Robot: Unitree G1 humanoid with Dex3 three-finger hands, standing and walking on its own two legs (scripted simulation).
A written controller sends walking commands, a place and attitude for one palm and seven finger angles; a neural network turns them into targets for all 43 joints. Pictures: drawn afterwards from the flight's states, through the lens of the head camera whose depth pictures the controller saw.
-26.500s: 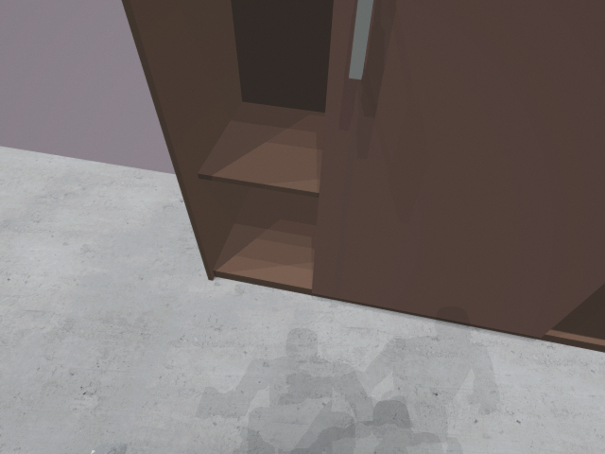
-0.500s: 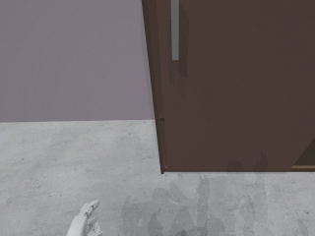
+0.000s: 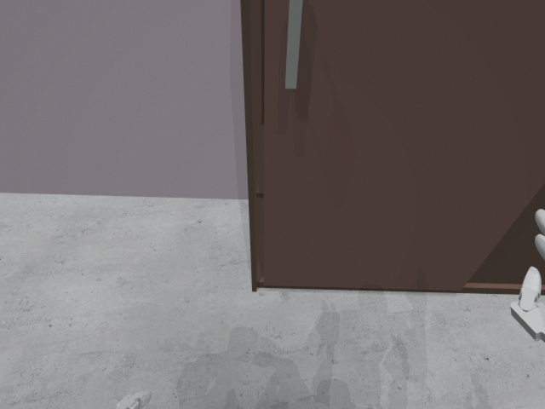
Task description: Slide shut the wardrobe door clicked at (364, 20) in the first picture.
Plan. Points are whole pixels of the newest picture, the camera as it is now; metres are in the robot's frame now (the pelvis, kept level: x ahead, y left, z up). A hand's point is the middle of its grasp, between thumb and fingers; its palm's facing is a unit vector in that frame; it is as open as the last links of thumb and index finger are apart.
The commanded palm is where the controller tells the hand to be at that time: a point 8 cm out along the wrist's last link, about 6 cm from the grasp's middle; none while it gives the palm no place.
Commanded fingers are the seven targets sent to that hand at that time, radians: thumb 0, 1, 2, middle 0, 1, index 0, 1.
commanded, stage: let the arm hang, fingers relaxed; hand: right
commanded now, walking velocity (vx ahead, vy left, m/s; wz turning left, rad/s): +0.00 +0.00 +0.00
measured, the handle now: (293, 27) +0.73 +0.02 +0.28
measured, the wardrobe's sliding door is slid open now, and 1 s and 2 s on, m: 0.03 0.03 0.03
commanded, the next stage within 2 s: look to check the result in 1.04 s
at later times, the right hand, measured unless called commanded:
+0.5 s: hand out of the picture -0.02 -0.19 -0.16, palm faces +0.05 +0.98 -0.19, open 7.2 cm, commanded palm none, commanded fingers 0.00 -0.90 -0.90 0.20 0.30 0.20 0.30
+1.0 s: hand out of the picture +0.02 -0.20 -0.16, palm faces +0.01 +0.98 -0.18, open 7.3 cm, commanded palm none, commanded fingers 0.00 -0.90 -0.90 0.20 0.30 0.20 0.30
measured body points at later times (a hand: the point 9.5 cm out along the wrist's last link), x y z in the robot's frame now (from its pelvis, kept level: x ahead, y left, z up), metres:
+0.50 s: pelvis +0.02 -0.01 +0.02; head +0.03 -0.02 +0.47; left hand +0.02 +0.21 -0.14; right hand -0.02 -0.24 -0.14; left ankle +0.03 +0.10 -0.72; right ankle +0.01 -0.10 -0.72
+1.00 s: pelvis +0.01 -0.03 +0.02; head +0.02 -0.03 +0.47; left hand -0.01 +0.17 -0.14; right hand +0.02 -0.25 -0.14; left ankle +0.03 +0.10 -0.72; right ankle +0.01 -0.10 -0.72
